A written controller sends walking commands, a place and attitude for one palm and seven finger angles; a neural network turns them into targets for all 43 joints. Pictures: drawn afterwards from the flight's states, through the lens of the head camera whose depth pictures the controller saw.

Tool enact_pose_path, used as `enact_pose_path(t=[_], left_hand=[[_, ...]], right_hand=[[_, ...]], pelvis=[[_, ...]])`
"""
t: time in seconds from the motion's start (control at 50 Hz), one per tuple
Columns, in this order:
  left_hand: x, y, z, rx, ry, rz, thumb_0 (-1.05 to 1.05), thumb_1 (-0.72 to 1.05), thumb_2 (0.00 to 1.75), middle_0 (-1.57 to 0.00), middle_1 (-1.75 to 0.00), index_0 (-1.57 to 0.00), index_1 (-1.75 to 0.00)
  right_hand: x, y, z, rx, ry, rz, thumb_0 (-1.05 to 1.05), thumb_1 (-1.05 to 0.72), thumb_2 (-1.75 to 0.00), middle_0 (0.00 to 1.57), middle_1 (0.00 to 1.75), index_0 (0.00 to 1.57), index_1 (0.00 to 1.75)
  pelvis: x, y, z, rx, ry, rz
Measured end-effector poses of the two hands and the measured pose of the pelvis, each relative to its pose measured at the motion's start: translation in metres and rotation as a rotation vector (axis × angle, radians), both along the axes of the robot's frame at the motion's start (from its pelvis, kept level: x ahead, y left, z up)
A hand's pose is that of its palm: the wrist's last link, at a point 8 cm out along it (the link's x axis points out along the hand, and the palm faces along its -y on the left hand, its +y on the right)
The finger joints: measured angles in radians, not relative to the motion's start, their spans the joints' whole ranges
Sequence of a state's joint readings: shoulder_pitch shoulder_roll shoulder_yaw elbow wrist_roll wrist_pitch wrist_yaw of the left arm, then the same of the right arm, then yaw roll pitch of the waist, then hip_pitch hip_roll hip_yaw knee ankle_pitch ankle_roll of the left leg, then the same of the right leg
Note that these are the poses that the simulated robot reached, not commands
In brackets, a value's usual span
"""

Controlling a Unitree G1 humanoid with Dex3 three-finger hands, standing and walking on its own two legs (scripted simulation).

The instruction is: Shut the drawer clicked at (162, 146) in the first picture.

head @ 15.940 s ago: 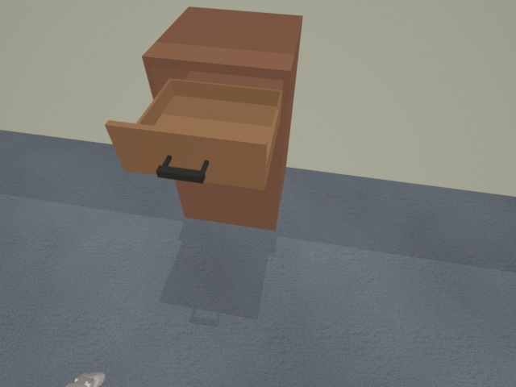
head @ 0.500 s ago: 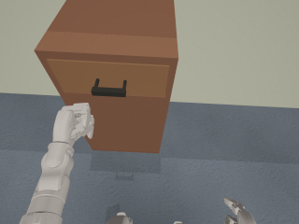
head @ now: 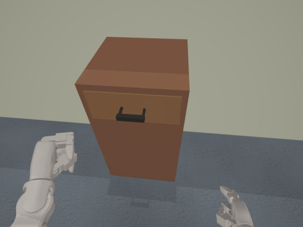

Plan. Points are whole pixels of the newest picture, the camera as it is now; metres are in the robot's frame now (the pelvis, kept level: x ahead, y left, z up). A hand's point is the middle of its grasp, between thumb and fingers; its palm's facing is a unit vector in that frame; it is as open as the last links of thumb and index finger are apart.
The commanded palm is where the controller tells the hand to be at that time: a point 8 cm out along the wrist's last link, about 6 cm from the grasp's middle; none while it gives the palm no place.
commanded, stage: draw the hand back to the body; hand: left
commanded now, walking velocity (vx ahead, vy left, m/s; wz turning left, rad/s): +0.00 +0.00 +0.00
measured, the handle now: (131, 114) +0.56 +0.14 -0.08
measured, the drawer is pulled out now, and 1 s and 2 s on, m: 0.00 0.00 0.00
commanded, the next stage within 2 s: step back with the hand held close in 0.46 s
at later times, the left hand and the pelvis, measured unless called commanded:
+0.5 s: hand (44, 169) +0.18 +0.23 +0.16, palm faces +0.41 -0.83 -0.37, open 3.3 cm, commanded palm +0.13 +0.27 +0.18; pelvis +0.00 -0.02 +0.01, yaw +0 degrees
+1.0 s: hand (40, 176) +0.17 +0.23 +0.15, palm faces +0.25 -0.83 -0.50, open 3.3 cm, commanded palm +0.11 +0.28 +0.18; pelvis -0.02 +0.00 +0.00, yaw +0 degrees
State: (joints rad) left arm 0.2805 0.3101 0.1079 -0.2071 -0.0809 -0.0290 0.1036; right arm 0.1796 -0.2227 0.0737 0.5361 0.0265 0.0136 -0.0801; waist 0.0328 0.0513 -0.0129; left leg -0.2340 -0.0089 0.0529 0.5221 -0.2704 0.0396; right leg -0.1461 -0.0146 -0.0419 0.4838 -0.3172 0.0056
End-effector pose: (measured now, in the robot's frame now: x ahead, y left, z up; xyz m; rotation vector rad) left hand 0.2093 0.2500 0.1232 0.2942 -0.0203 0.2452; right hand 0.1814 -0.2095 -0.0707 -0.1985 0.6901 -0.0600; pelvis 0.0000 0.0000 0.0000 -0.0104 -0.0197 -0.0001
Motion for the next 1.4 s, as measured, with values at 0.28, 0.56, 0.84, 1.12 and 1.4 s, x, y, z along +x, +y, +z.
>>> enact_pose_path(t=[0.28, 0.56, 0.84, 1.12, 1.4], left_hand=[[-0.061, 0.020, 0.053, 0.147, -0.098, 0.121, 0.02, 0.90, 0.90, -1.40, -1.60, -1.41, -1.60], [-0.064, 0.009, 0.047, 0.132, -0.091, 0.136, 0.02, 0.90, 0.90, -1.41, -1.60, -1.41, -1.60], [-0.050, 0.013, 0.053, 0.236, -0.058, 0.024, 0.02, 0.89, 0.90, -1.40, -1.60, -1.41, -1.60], [-0.095, 0.028, 0.066, 0.284, -0.136, -0.002, 0.02, 0.89, 0.90, -1.40, -1.60, -1.41, -1.60], [-0.153, 0.035, 0.054, 0.259, -0.180, 0.047, 0.02, 0.89, 0.90, -1.41, -1.60, -1.41, -1.60]], right_hand=[[0.006, -0.011, 0.004, -0.006, -0.033, 0.028, 0.01, -0.91, -0.90, 0.20, 0.30, 0.20, 0.30], [0.003, -0.022, 0.000, -0.007, -0.037, 0.017, 0.01, -0.91, -0.90, 0.20, 0.30, 0.20, 0.30], [-0.015, -0.042, -0.005, -0.039, 0.066, -0.088, 0.01, -0.91, -0.90, 0.20, 0.30, 0.20, 0.30], [-0.049, -0.023, 0.002, -0.068, 0.062, -0.085, 0.01, -0.91, -0.90, 0.20, 0.30, 0.20, 0.30], [-0.101, -0.015, -0.005, -0.092, 0.064, -0.037, 0.01, -0.91, -0.90, 0.20, 0.30, 0.20, 0.30]], pelvis=[[0.005, -0.008, 0.005, 0.002, -0.046, 0.003], [0.003, -0.018, 0.005, 0.007, -0.050, 0.005], [-0.004, -0.009, 0.005, 0.001, 0.030, -0.005], [-0.043, 0.003, 0.001, -0.008, 0.037, 0.001], [-0.089, 0.007, -0.006, -0.039, 0.027, 0.037]])
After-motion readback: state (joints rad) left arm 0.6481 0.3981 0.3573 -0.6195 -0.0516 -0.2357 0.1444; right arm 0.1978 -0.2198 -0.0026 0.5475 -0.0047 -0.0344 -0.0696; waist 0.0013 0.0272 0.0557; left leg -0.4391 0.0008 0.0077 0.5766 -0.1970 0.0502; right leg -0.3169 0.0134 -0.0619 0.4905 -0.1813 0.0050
